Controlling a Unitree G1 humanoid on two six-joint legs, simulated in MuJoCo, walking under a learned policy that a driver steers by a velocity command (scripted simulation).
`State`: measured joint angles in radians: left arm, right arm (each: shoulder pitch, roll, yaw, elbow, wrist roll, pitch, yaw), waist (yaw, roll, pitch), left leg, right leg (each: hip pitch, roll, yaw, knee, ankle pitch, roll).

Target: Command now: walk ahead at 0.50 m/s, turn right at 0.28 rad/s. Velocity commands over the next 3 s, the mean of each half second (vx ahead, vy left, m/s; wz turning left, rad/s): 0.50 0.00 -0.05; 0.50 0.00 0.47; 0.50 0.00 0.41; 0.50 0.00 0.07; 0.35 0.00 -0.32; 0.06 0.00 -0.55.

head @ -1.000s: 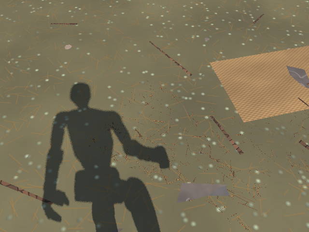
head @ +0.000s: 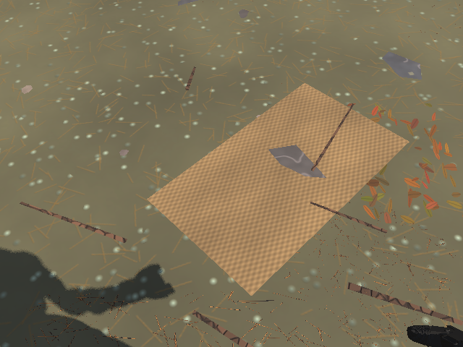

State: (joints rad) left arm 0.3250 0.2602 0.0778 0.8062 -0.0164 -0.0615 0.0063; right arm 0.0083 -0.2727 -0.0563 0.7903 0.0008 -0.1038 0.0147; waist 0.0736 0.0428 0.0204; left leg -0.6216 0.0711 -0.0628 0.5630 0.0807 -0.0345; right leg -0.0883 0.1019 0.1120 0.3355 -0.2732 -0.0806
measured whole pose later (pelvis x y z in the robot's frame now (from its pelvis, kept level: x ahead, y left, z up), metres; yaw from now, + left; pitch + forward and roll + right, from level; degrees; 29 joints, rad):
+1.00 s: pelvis +0.54 +0.03 +0.00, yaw +17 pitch +2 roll -3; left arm 0.32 0.29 0.09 0.86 0.00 -0.08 0.01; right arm 0.11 -0.29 -0.07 0.71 0.02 -0.02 0.04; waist 0.08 0.04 0.02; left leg -0.68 0.11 -0.01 0.74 -0.03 0.01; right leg 0.02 -0.01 -0.22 0.24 -0.28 0.02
